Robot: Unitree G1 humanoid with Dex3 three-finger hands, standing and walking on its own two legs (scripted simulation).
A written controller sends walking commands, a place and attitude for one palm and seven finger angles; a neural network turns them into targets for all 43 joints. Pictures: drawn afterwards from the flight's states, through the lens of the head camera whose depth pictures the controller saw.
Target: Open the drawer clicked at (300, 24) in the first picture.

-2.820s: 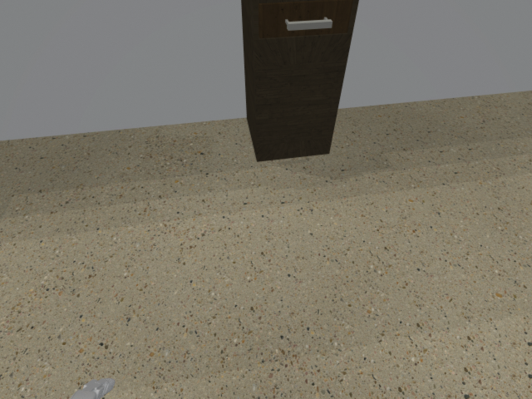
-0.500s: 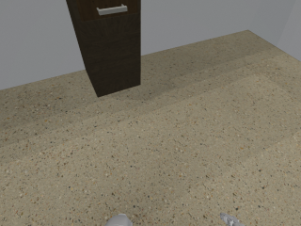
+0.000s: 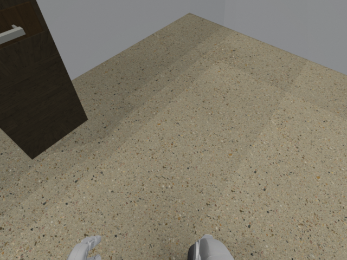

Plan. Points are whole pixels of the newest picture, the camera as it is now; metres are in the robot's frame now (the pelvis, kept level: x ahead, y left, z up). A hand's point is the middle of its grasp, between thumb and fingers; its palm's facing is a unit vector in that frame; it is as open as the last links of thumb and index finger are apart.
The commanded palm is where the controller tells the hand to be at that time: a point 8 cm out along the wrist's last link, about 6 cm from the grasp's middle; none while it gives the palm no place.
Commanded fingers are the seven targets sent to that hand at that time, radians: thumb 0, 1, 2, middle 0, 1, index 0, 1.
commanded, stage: walk to a spot facing it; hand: left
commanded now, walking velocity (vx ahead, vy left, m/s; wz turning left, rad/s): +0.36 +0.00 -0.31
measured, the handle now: out of the picture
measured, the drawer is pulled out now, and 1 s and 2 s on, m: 0.00 0.00 0.00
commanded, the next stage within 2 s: turn to face it in 1.04 s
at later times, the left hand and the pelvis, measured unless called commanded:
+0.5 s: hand (108, 222) +0.24 +0.18 -0.18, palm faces -0.02 -0.98 -0.19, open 7.3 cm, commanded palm none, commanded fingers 0.00 0.90 0.90 -0.20 -0.30 -0.20 -0.30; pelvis +0.23 -0.01 +0.00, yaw -6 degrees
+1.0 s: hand (140, 129) +0.58 +0.11 -0.17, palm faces -0.29 -0.94 -0.20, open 7.3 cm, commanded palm none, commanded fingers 0.00 0.90 0.90 -0.20 -0.30 -0.20 -0.30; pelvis +0.45 -0.05 -0.01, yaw -17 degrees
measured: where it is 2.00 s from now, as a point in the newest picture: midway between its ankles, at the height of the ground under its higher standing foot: (190, 174)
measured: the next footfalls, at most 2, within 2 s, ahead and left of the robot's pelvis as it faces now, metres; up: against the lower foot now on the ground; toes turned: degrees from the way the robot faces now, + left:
right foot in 0.10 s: +0.19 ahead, -0.11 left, +0.00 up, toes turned -10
left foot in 0.54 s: +0.38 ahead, +0.10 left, +0.00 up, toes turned +4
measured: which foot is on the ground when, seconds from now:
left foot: down 0.00-0.10, up 0.12-0.52, down 0.54-1.00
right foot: up 0.00-0.08, down 0.10-0.56, up 0.58-1.00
